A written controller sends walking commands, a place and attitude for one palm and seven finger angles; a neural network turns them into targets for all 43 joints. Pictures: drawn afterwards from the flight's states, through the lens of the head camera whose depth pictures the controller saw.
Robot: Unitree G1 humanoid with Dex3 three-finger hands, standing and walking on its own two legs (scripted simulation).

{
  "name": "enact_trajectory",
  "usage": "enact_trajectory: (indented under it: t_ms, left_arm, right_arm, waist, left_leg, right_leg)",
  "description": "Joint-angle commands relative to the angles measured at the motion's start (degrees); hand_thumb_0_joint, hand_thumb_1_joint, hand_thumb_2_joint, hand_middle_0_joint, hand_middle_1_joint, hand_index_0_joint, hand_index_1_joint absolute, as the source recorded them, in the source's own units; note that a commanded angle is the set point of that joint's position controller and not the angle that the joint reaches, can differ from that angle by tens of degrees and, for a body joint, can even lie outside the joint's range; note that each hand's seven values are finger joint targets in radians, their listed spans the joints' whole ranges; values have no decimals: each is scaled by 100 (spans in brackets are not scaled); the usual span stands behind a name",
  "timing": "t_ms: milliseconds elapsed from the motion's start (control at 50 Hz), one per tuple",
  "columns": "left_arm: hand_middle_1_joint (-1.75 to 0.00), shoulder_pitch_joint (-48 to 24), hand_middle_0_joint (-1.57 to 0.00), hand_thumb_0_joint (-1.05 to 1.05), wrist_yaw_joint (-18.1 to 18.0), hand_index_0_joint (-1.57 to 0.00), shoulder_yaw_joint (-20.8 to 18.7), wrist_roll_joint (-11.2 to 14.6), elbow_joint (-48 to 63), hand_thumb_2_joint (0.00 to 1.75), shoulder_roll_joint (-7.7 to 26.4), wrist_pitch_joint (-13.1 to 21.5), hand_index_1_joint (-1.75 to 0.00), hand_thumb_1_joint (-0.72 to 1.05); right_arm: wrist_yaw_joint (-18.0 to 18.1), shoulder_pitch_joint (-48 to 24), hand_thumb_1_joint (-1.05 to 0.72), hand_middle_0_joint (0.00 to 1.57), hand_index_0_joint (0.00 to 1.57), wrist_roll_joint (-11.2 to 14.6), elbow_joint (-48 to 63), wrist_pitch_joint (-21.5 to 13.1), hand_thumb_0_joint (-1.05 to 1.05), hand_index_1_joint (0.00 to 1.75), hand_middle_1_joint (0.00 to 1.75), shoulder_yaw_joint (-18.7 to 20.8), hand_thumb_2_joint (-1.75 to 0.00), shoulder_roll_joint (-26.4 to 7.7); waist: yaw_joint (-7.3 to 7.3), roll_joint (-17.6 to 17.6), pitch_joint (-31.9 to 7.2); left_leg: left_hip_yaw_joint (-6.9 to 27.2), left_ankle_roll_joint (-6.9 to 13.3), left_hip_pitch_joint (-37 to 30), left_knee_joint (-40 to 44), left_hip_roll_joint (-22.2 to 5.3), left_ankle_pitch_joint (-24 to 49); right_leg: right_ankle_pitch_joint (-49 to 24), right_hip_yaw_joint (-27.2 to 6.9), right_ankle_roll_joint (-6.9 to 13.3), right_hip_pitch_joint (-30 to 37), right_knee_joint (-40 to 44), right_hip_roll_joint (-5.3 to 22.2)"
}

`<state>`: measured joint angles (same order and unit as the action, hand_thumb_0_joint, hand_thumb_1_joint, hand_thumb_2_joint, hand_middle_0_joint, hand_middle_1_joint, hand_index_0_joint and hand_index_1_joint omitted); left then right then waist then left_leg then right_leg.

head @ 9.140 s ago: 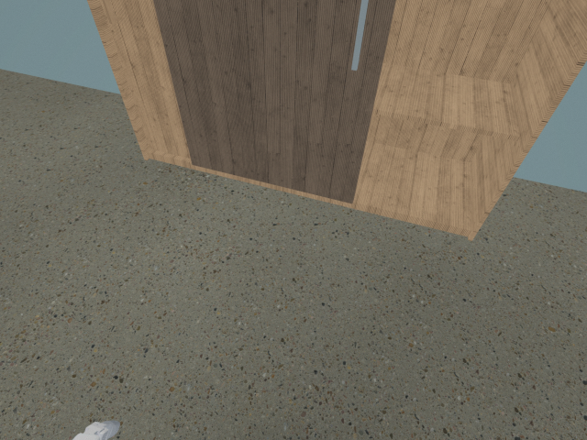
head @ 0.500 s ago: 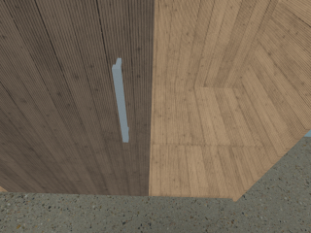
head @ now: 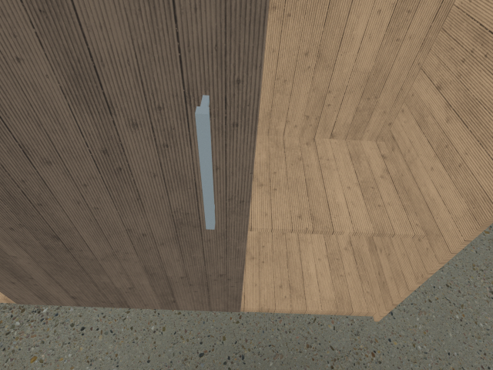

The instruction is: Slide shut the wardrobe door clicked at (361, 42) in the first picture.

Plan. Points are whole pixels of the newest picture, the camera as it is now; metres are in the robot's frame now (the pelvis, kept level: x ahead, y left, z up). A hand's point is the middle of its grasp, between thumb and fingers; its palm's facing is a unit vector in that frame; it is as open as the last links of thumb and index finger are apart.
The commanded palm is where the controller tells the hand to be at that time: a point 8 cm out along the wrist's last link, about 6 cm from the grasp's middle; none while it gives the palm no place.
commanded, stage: look again from close up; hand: left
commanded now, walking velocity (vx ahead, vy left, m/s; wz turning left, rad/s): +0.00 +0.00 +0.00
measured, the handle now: (208, 172) +0.43 +0.11 +0.08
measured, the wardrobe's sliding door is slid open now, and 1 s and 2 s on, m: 0.55 0.55 0.55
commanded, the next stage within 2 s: raise the hand with hooked fingers in 1.42 s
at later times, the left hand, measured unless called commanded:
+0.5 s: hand out of the picture -0.04 +0.16 -0.18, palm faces +0.02 -0.98 -0.18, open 7.3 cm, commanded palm none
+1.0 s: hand out of the picture -0.06 +0.13 -0.18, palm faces +0.03 -0.99 -0.16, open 7.3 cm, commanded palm none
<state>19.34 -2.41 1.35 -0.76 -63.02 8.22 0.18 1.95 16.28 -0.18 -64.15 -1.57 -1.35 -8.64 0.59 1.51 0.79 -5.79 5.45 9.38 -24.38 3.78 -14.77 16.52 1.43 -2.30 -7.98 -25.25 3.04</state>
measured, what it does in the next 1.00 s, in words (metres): stands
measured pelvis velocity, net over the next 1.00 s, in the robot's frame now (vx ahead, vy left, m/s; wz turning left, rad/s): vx -0.02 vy -0.02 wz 0.00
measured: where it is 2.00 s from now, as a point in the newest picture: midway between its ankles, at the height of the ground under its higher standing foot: outside the picture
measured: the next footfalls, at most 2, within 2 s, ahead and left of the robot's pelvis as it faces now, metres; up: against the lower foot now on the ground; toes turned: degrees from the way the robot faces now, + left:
none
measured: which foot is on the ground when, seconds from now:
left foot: down 0.00-1.00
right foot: down 0.00-1.00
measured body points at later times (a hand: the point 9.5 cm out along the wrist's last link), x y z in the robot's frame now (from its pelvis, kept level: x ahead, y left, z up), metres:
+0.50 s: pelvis -0.01 -0.01 +0.00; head -0.02 +0.00 +0.45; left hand -0.04 +0.21 -0.16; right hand -0.03 -0.22 -0.16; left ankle -0.01 +0.05 -0.74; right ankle -0.03 -0.14 -0.74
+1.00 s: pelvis -0.02 -0.02 +0.00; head -0.03 -0.01 +0.45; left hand -0.06 +0.19 -0.16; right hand -0.04 -0.23 -0.16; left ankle -0.01 +0.05 -0.74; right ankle -0.03 -0.15 -0.74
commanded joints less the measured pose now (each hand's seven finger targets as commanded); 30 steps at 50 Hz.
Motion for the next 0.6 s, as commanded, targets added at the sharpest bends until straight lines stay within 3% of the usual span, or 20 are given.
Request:
enact_trajectory:
  t_ms: [0, 120, 240, 420, 580]
  left_arm:
    - [-30, 460, -20, 0, -62, -20, -119, -10, 119, 90, 478, 59, -30, 90]
    - [-30, 467, -20, 0, -63, -20, -122, -7, 101, 90, 480, 41, -30, 90]
    - [-30, 461, -20, 0, -51, -20, -123, -25, 90, 90, 494, 38, -30, 90]
    - [-30, 492, -20, 0, -60, -20, -126, -14, 76, 90, 492, 66, -30, 90]
    - [-30, 536, -20, 0, -58, -20, -109, -14, 30, 90, 481, 72, -30, 90]
  right_arm:
    - [10, 399, -90, 20, 20, -23, 98, -95, 0, 30, 30, 138, -90, -627]
    - [10, 394, -90, 20, 20, -20, 51, -91, 0, 30, 30, 133, -90, -650]
    - [-19, 375, -90, 20, 20, -13, 36, -58, 0, 30, 30, 136, -90, -615]
    - [-23, 447, -90, 20, 20, -10, -16, -72, 0, 30, 30, 124, -90, -591]
    - [-36, 435, -90, 20, 20, -3, -37, -31, 0, 30, 30, 107, -90, -539]
  waist:
    - [-32, -216, 279]
    - [-21, -280, 311]
    - [6, -140, 524]
    - [-28, -126, 339]
    - [-21, -109, 535]
  left_leg:
    - [940, -224, -189, 575, -1029, 1804]
    - [986, -253, -220, 696, -1051, 1683]
    - [1013, -227, 87, 875, -1022, 792]
    - [942, -251, -97, 799, -1009, 1078]
    - [925, -266, 129, 828, -953, 602]
  right_leg:
    - [-856, -247, 347, -340, 239, 278]
    - [-691, -226, 321, -365, 266, 282]
    - [-536, -258, 341, -357, 391, 290]
    - [-739, -305, 344, -346, 394, 319]
    - [-576, -368, 376, -411, 493, 323]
